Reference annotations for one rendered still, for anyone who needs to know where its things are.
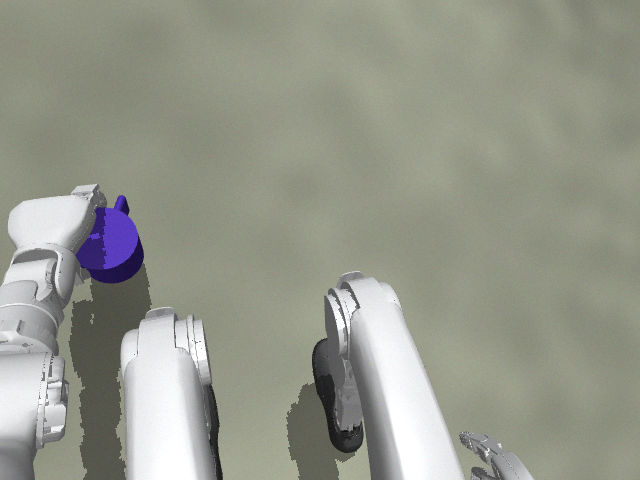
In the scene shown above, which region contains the mug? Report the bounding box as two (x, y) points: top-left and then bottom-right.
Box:
(75, 195), (144, 284)

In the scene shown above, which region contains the left robot hand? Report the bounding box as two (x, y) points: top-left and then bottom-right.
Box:
(7, 184), (107, 286)

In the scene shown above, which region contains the left robot arm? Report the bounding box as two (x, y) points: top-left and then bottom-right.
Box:
(0, 243), (77, 480)

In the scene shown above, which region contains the right robot hand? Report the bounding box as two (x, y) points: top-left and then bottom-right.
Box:
(459, 431), (535, 480)

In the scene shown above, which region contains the left robot foot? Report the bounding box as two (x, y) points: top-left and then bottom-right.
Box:
(206, 385), (223, 480)

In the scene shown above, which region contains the right robot foot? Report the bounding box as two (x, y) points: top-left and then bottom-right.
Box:
(312, 338), (363, 453)

